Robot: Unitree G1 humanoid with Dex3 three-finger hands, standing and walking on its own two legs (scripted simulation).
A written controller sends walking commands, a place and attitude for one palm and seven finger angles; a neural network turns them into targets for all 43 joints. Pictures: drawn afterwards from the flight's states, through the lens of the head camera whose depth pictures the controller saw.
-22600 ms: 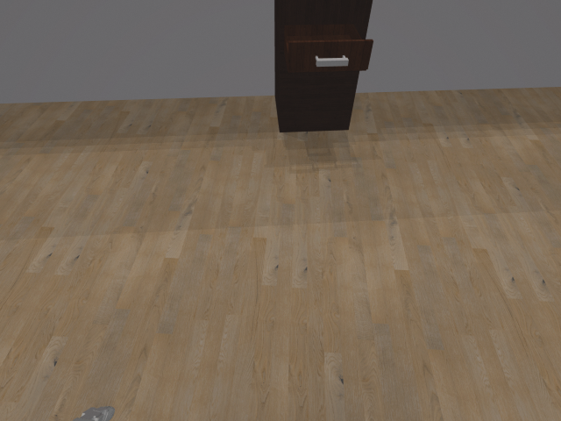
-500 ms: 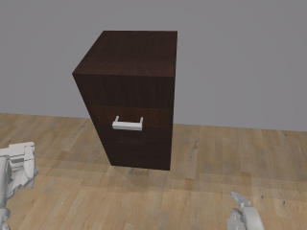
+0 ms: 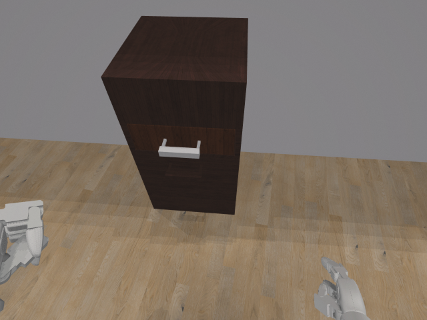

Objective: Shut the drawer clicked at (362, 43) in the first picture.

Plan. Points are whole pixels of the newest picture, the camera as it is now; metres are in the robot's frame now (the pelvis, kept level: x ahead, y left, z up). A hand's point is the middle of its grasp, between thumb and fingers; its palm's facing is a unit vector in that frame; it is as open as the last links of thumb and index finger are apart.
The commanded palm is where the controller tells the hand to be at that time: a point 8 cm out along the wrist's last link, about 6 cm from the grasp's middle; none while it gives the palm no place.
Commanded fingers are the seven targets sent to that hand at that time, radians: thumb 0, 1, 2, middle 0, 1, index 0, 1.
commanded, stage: step back with the hand held close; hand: left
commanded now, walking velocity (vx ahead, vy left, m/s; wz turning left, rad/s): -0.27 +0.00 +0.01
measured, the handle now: (180, 147) +0.70 +0.17 -0.22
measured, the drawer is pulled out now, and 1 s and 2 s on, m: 0.00 0.00 0.00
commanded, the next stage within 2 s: stop stepping back and stand still in 0.74 s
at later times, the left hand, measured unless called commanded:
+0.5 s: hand (13, 283) +0.14 +0.24 +0.16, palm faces +0.35 -0.82 -0.46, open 3.2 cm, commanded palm +0.07 +0.29 +0.18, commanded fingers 0.00 0.90 0.90 -1.40 -1.60 -1.40 -1.60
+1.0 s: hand out of the picture +0.05 +0.23 +0.17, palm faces +0.29 -0.83 -0.48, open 3.2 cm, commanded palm +0.02 +0.27 +0.18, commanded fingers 0.00 0.90 0.90 -1.40 -1.60 -1.40 -1.60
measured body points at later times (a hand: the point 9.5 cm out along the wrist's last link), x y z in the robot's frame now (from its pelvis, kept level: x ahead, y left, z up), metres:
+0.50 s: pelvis -0.06 +0.01 -0.01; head -0.03 +0.02 +0.43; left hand +0.11 +0.28 +0.18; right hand +0.11 -0.24 -0.09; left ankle +0.05 +0.09 -0.74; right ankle +0.01 -0.13 -0.73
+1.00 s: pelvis -0.13 +0.00 -0.02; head -0.15 +0.01 +0.43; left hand +0.03 +0.27 +0.19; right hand +0.01 -0.26 -0.10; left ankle -0.02 +0.09 -0.74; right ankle -0.23 -0.13 -0.74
